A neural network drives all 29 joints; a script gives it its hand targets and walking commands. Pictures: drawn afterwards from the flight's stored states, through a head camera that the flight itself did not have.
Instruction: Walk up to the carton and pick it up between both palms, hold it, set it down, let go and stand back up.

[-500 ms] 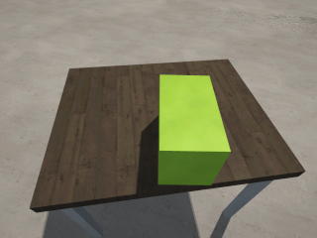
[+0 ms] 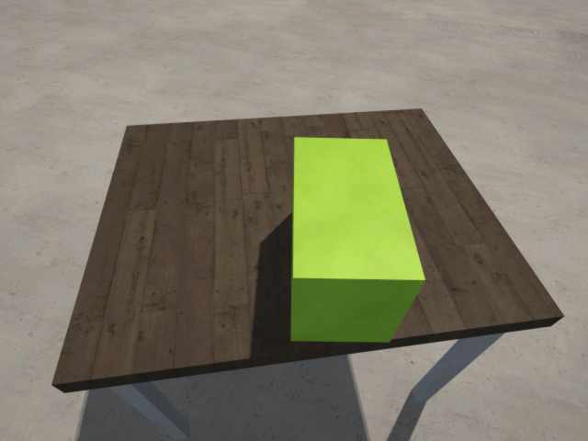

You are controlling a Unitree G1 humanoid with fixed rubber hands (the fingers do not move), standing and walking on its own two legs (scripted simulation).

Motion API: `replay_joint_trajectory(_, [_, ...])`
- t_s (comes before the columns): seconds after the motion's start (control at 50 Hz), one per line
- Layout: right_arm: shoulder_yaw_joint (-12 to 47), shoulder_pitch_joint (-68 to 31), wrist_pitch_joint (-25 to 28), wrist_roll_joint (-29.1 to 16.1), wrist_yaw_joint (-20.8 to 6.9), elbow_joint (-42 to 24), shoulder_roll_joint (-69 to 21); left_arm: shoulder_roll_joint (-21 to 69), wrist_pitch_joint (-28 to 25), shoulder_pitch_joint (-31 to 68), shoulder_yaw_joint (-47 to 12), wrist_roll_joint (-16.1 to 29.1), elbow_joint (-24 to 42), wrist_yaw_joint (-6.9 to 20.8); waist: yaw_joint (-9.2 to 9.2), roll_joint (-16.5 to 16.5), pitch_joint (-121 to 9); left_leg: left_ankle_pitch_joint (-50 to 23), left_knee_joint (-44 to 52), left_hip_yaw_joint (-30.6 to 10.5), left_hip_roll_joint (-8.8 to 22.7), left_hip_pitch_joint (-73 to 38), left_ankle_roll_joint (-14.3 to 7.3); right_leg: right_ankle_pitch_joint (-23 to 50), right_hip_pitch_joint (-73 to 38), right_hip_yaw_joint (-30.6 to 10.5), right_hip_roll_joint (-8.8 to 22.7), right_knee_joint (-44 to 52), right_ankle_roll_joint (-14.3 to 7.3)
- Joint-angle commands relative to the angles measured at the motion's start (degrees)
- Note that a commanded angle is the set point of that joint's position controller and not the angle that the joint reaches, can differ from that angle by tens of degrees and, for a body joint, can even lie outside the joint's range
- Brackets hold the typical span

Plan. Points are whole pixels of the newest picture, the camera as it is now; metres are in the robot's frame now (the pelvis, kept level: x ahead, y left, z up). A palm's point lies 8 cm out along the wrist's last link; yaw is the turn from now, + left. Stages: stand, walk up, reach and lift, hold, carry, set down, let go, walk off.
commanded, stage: walk up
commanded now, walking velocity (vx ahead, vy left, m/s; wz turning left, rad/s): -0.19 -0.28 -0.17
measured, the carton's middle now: (340, 236) +0.44 -0.08 +0.00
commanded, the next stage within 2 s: none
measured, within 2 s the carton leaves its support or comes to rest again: neither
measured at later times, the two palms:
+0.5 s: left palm out of the picture -0.05 +0.08 -0.11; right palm out of the picture -0.08 -0.42 -0.16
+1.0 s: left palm out of the picture -0.09 +0.01 -0.15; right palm out of the picture -0.10 -0.39 -0.15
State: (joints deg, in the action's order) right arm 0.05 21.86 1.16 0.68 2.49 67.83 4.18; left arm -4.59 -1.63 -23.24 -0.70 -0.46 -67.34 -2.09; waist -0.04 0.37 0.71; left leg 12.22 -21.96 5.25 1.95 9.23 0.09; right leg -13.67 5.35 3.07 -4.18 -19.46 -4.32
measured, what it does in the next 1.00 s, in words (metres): steps to the right: right foot, then left foot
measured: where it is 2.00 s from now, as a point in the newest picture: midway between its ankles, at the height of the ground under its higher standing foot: outside the picture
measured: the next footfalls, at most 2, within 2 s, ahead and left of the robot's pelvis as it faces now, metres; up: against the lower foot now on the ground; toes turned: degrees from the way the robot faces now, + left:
right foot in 0.38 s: -0.05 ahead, -0.27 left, +0.00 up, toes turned -6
left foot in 0.82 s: -0.05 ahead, -0.10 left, +0.00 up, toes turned -1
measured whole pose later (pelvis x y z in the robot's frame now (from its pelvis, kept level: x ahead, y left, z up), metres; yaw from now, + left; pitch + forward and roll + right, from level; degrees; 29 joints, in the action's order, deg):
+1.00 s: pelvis -0.06 -0.19 +0.00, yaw -2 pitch -2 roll +0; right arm 1.2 17.2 0.5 -0.1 2.3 68.4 6.2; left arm -6.7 -1.6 -18.9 -2.0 -0.1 -65.5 -1.9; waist -0.7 0.9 1.3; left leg 14.9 -21.9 1.9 -1.7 5.5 -2.4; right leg -13.9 5.0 4.8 -2.3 -20.2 -3.1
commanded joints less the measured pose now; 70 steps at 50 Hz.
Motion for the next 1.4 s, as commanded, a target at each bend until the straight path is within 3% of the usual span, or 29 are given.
replay_joint_trajectory(0.0, [-7.35, 18.62, -1.8, 0.4, 6.4, 0.61, 20.71, -11.88, 5.01, 3.02, 5.04, -2.18, 7.0, 1.58, 6.38, 1.78, 0.09, -67.01, -4.11, -22.49, 36.03, -10.94, -15.46, -24.12, 28.43, -1.69, 4.47, -47.73, 6.55])
replay_joint_trajectory(0.02, [-7.28, 18.11, -1.96, -0.16, 6.65, 0.29, 19.39, -9.76, 5.42, 5.21, 5.0, -2.21, 8.41, 2.33, 5.67, 0.39, -3.45, -58.5, -2.8, -19.18, 34.69, -4.84, -15.85, -22.31, 26.25, -4.39, 4.92, -54.7, 6.45])
replay_joint_trajectory(0.06, [-7.28, 8.37, -2.2, 0.86, 6.2, -3.27, 16.0, -8.18, 5.16, 10.09, 5.28, -2.32, 11.26, 3.53, 2.9, -6.02, -0.56, -30.55, 1.51, -11.85, 26.17, 6.88, -10.75, -13.5, 24.37, -10.27, 5.98, -60.9, 6.04])
replay_joint_trajectory(0.08, [-7.13, 3.71, -2.37, 1.17, 5.58, -4.87, 14.65, -8.79, 5.19, 10.08, 5.85, -2.54, 11.99, 3.85, 1.3, -9.85, 0.46, -23.21, 1.35, -8.56, 22.34, 10.21, -8.11, -10.28, 24.16, -11.08, 5.06, -61.28, 6.31])
replay_joint_trajectory(0.12, [-6.22, -1.99, -2.58, 1.63, 3.79, -7.24, 12.62, -9.1, 5.63, 6.98, 6.01, -2.53, 11.71, 3.89, -0.45, -15.52, 1.81, -17.92, 1.02, -5.04, 16.01, 12.25, -5.82, -7.24, 24.08, -8.32, 2.56, -58.24, 6.9])
replay_joint_trajectory(0.16, [-6.88, -5.69, -2.64, 2.14, 2.68, -8.94, 14.69, -8.98, 6.08, 4.22, 5.87, -1.81, 11.62, 3.61, -1.71, -19.94, 3.04, -18.39, 0.73, -0.67, 12.93, 11.65, -4.43, -7.72, 23.4, -5.13, 1.66, -48.86, 8.02])
replay_joint_trajectory(0.18, [-7.25, -5.09, -2.59, 2.6, 1.59, -9.06, 14.9, -7.89, 5.76, 1.96, 4.81, -1.2, 11.32, 3.61, -2.03, -22.35, -0.47, 4.49, 5.01, -0.2, 11.13, 12.68, -2.38, -6.51, 18.59, -2.17, 2.28, -41.49, 8.09])
replay_joint_trajectory(0.2, [-7.78, -7.02, -2.91, 2.76, 1.21, -9.89, 16.04, -8.66, 5.79, 2.7, 4.8, -1.0, 11.93, 3.58, -1.47, -25.72, 1.89, 11.42, 7.5, -1.96, 11.1, 15.64, -1.76, -8.24, 16.28, -0.16, 2.78, -35.81, 8.79])
replay_joint_trajectory(0.24, [-8.85, -7.11, -2.91, 3.0, 0.87, -9.71, 18.73, -10.69, 5.85, 4.12, 4.71, -0.88, 12.82, 3.2, 0.41, -27.07, 4.24, 11.58, 8.12, -5.28, 12.86, 14.73, -2.8, -11.11, 13.32, 1.52, 4.89, -24.23, 9.26])
replay_joint_trajectory(0.28, [-9.76, -5.01, -3.0, 2.98, 0.85, -8.96, 21.12, -11.81, 5.26, 0.98, 5.06, -0.64, 11.52, 2.55, -0.08, -18.42, 3.16, 5.63, 3.65, -5.65, 14.4, 12.7, -3.22, -7.66, 7.98, 4.67, 4.61, -12.59, 8.62])
replay_joint_trajectory(0.3, [-9.82, -3.76, -3.04, 3.02, 0.79, -8.67, 21.13, -12.32, 4.74, -1.97, 5.38, -0.61, 10.13, 2.2, -0.99, -10.33, 2.11, 4.35, -2.91, -4.73, 13.37, 13.84, -2.45, -4.29, 3.14, 4.38, 4.75, -6.27, 8.16])
replay_joint_trajectory(0.32, [-9.11, -0.99, -3.08, 2.98, 0.54, -8.52, 18.8, -13.88, 4.12, -3.71, 5.85, -0.66, 9.05, 1.98, -1.55, 1.12, 1.53, 9.1, -12.03, -1.62, 9.37, 17.25, -1.02, -3.23, -1.23, 2.78, 5.58, -1.86, 7.99])
replay_joint_trajectory(0.34, [-7.51, 1.78, -3.49, 2.52, 0.54, -9.33, 13.59, -17.93, 3.58, -2.71, 6.24, -0.74, 10.03, 2.1, -0.89, 18.6, 2.18, 25.0, -24.96, 0.5, 2.6, 24.62, 0.3, -4.6, -0.44, -9.08, 14.93, 3.47, 7.22])
replay_joint_trajectory(0.36, [-5.76, 6.71, -4.63, 1.1, 0.52, -6.15, 8.63, -18.98, 1.38, -1.36, 5.03, -1.12, 12.16, 2.21, 0.32, 18.47, 2.76, 25.56, -31.42, -5.69, -1.63, 26.18, 0.53, 3.9, 5.78, -24.96, 26.79, 7.14, 9.32])
replay_joint_trajectory(0.38, [-5.46, 6.54, -5.31, 0.98, 0.53, -7.75, 7.91, -22.32, 0.64, 0.12, 5.26, -0.86, 13.04, 2.26, 0.05, 19.35, 3.2, 19.85, -32.58, -11.35, -1.21, 20.74, -0.4, -6.44, 16.62, -30.54, 30.27, 15.27, 6.89])
replay_joint_trajectory(0.4, [-5.12, 2.16, -5.31, 0.44, -0.16, -9.27, 8.84, -21.05, 0.32, 5.12, 4.54, -0.84, 13.84, 2.46, 0.51, 20.16, 8.17, 15.78, -33.18, -13.96, -0.59, 17.46, -0.83, -20.05, 24.99, -29.66, 26.48, 19.08, 6.87])
replay_joint_trajectory(0.42, [-5.66, -0.18, -5.04, 0.23, -1.03, -8.78, 10.52, -17.77, 0.17, 10.65, 3.6, -0.86, 14.26, 2.57, 3.39, 17.52, 11.37, 10.85, -33.08, -14.01, -1.71, 18.29, -1.64, -18.32, 23.15, -21.09, 19.9, 16.16, 10.42])
replay_joint_trajectory(0.44, [-5.94, 3.69, -4.63, 0.11, -1.57, -6.16, 11.22, -17.02, 0.08, 15.61, 3.39, -0.28, 14.7, 2.46, 6.93, 17.5, 9.37, 6.57, -33.89, -11.74, -2.83, 20.27, -1.85, -4.37, 13.36, -9.99, 14.75, 10.87, 12.37])
replay_joint_trajectory(0.46, [-6.08, 7.93, -4.11, 0.1, -1.67, -4.23, 11.73, -16.23, -0.33, 16.53, 3.22, 0.45, 15.34, 2.16, 8.18, 18.06, 4.28, 5.25, -34.55, -9.19, -3.56, 20.95, -1.94, 14.28, 3.94, -4.17, 13.32, 5.89, 11.77])
replay_joint_trajectory(0.48, [-6.01, 7.62, -3.82, 0.26, -1.54, -3.45, 12.58, -13.54, -0.88, 12.47, 2.48, 0.98, 14.64, 1.89, 6.6, 14.62, 1.58, 4.79, -34.68, -8.0, -3.69, 19.75, -1.71, 26.02, 0.82, -3.96, 13.96, 3.63, 10.88])
replay_joint_trajectory(0.52, [-5.39, 2.23, -3.6, 0.48, -1.52, -4.51, 11.97, -7.77, -1.55, 2.48, 0.51, 1.49, 10.77, 1.47, 2.44, 10.11, -0.07, 4.84, -31.36, -6.5, -2.98, 15.03, -0.89, 31.54, 0.6, -6.31, 14.8, 2.62, 8.73])
replay_joint_trajectory(0.58, [-4.04, 1.64, -4.27, 0.32, -1.48, -3.86, 9.41, -9.5, -1.64, 0.67, 0.34, 1.26, 9.23, -0.05, 1.89, 8.08, -0.25, 5.14, -27.14, -5.28, -3.23, 16.62, 0.06, 31.78, -5.22, -7.91, 17.38, 2.1, 4.12])
replay_joint_trajectory(0.66, [-2.45, -1.2, -4.12, -0.13, -0.68, -3.28, 7.24, -8.81, -0.94, -0.92, -0.77, 0.47, 7.91, -0.61, 0.6, 7.72, 2.02, 8.31, -17.12, -4.66, -1.82, 10.95, 0.09, 21.88, -1.63, -11.0, 19.01, 3.16, -1.38])
replay_joint_trajectory(0.72, [-1.44, -0.97, -3.22, -0.31, -0.18, -2.34, 6.05, -8.5, -0.72, -2.42, -0.89, 0.15, 6.06, -0.74, -0.04, 5.3, 3.65, 7.04, -8.21, -4.88, -1.2, 7.18, -0.38, 25.0, -0.91, -12.15, 19.33, 2.04, -3.97])
replay_joint_trajectory(0.78, [-0.56, 3.04, -1.93, -0.45, 0.15, 0.14, 5.78, -8.78, -0.57, -1.76, -0.56, 0.76, 4.91, -0.51, 1.3, 0.17, 2.6, -9.75, 1.31, -8.07, 2.2, -1.95, -0.98, 24.78, 1.6, -10.26, 16.34, -0.07, -2.08])
replay_joint_trajectory(0.82, [-0.26, 2.56, -1.4, -0.56, 0.06, 1.04, 7.52, -7.37, -0.6, -2.25, -0.64, 0.73, 4.2, -0.08, -0.15, -3.41, 2.8, -17.56, 0.37, -10.01, 4.54, -5.41, -1.87, 13.44, 4.38, -7.82, 12.72, 1.63, -0.54])
replay_joint_trajectory(0.86, [0.18, 0.13, -0.99, -0.69, -0.19, 1.2, 6.66, -6.16, -0.46, -2.33, -0.76, 0.58, 2.9, -0.14, -0.79, -7.47, 5.43, -19.23, 1.31, -9.89, 4.42, -2.31, -2.97, 11.48, 2.58, -6.35, 10.77, 3.06, 0.38])
replay_joint_trajectory(1.04, [0.82, 1.12, 0.08, -0.87, 0.03, 0.97, 6.47, -5.41, 0.28, -1.05, -0.78, 0.22, -0.8, -0.07, -0.24, 1.64, 5.43, -9.75, 4.71, -10.26, 3.87, -1.15, -3.51, 7.06, 1.87, -5.61, 10.71, 3.58, 1.37])
replay_joint_trajectory(1.38, [1.51, 3.01, 0.55, -0.59, -0.11, 1.24, 5.29, -5.35, 0.71, -2.59, -1.36, 0.33, -3.31, -0.31, -0.38, -1.03, 5.59, -6.12, 6.64, -10.88, 3.44, 1.81, -4.29, 5.54, 2.36, -4.72, 10.65, 1.55, 1.99])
